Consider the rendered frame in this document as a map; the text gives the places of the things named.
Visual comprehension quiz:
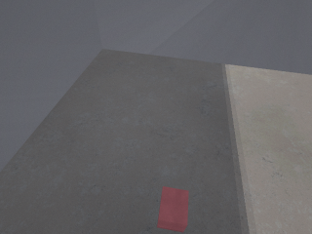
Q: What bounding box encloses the carton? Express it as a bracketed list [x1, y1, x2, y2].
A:
[157, 186, 189, 233]

